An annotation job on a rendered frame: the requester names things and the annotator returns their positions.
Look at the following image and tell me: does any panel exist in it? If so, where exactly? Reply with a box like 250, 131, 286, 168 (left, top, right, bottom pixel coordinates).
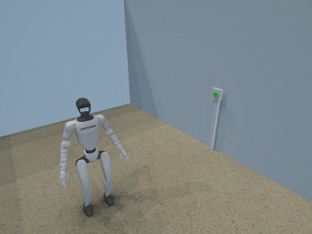
208, 88, 223, 150

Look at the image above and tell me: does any left robot forearm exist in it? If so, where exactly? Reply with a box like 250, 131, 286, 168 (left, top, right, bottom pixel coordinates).
109, 129, 124, 151

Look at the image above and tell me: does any right robot hand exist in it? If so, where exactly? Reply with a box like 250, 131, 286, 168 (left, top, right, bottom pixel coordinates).
58, 170, 70, 190

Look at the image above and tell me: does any left robot thigh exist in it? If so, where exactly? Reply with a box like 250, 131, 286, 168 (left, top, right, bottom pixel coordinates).
98, 150, 112, 186

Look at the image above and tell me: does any robot right upper arm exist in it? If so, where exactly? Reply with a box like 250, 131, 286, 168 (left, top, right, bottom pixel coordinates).
62, 120, 75, 148

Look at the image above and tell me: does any robot left upper arm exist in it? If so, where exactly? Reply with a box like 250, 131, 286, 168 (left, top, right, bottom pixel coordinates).
96, 114, 113, 137

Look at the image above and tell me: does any right robot forearm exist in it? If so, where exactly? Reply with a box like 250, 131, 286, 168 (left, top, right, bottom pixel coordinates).
59, 142, 68, 171

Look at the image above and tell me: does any left robot hand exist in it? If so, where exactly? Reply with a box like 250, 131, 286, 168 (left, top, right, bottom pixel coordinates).
119, 149, 129, 165

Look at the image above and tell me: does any robot right shin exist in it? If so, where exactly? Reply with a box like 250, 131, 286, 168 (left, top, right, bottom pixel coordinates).
81, 188, 91, 207

